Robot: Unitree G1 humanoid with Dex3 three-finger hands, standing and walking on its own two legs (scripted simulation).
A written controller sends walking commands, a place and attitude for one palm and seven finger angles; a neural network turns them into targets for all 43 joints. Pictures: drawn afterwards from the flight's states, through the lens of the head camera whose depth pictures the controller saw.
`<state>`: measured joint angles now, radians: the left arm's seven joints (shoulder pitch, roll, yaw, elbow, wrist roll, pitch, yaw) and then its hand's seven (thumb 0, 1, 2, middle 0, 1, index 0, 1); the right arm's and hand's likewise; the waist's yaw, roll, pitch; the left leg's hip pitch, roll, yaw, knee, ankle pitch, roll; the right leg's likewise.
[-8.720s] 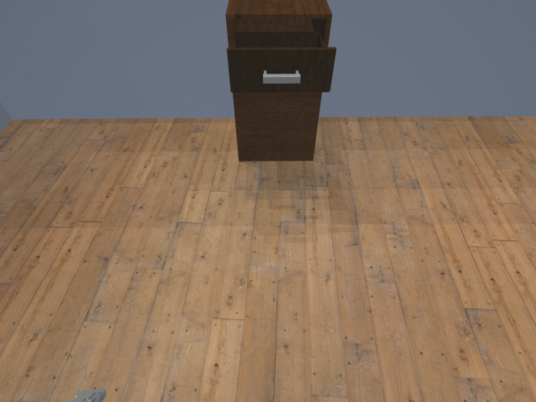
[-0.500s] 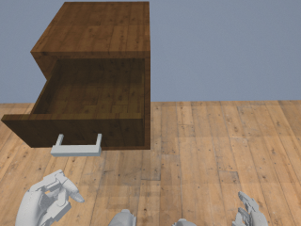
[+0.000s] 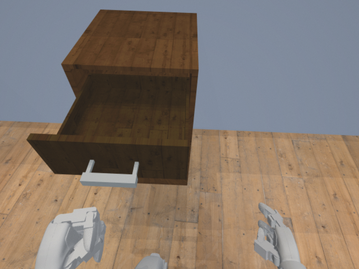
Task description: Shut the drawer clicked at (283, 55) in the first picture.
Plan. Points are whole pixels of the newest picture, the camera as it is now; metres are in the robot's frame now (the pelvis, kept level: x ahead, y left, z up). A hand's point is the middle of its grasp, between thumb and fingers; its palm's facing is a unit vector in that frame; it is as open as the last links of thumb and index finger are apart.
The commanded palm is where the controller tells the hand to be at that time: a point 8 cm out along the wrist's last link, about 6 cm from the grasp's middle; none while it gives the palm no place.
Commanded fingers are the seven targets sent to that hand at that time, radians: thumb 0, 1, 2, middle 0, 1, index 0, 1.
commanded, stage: raise the hand and make a fist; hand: left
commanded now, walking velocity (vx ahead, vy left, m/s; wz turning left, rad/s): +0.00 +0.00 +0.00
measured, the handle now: (111, 172) +0.34 +0.21 -0.01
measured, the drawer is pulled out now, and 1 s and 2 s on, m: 0.29 0.29 0.29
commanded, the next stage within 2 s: bring the fist close to the handle in 0.42 s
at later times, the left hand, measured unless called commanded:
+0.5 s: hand (103, 242) +0.16 +0.15 +0.08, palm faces +0.06 -1.00 -0.06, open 3.3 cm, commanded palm +0.12 +0.21 +0.09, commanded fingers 0.00 0.90 0.90 -1.40 -1.60 -1.40 -1.60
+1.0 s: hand (114, 227) +0.20 +0.15 +0.04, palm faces +0.04 -1.00 -0.05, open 3.3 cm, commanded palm +0.17 +0.21 +0.04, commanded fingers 0.00 0.90 0.90 -1.40 -1.60 -1.40 -1.60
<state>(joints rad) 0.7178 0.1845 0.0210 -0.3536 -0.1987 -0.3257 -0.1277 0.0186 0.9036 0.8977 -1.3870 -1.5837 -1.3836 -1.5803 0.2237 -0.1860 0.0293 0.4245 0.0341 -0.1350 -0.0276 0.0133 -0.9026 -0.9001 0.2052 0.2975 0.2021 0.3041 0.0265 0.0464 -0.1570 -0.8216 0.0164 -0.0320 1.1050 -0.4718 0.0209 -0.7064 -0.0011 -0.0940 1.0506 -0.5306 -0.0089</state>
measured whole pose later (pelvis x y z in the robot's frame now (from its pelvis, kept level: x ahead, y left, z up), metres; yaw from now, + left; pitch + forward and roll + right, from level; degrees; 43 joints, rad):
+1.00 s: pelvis +0.01 -0.02 -0.02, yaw -1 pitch +15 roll -2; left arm 0.57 0.19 0.10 -0.14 -0.23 -0.42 -0.17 0.02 0.90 0.90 -1.40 -1.60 -1.40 -1.60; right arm 0.22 -0.22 -0.02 0.51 0.02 -0.14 -0.05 0.01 -0.90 -0.90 0.20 0.30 0.20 0.30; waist -0.01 0.03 -0.17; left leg -0.93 0.03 -0.04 1.17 -0.50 -0.01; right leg -0.83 0.01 -0.10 1.15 -0.58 -0.04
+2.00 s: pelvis +0.00 +0.00 -0.05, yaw -2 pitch +21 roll -3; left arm 0.38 0.19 0.05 -0.04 -0.17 -0.46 -0.08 0.02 0.90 0.90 -1.40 -1.60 -1.40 -1.60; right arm 0.19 -0.22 0.00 0.49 0.00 -0.07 -0.02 0.01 -0.90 -0.90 0.20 0.30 0.20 0.30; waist -0.01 0.03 -0.20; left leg -1.17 0.03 -0.03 1.34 -0.55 0.01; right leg -1.06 0.00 -0.09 1.31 -0.62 -0.02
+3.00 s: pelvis -0.01 -0.01 -0.04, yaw -2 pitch +22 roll -3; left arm -0.15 0.24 0.17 0.43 -0.17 -0.44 -0.09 0.03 0.87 0.91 -1.40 -1.60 -1.40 -1.60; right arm 0.21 -0.25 0.01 0.59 0.01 -0.03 -0.02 0.01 -0.91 -0.90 0.20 0.30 0.20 0.30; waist -0.05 0.03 -0.18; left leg -1.15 0.04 -0.02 1.29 -0.51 0.01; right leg -1.06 0.01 -0.07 1.27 -0.58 -0.02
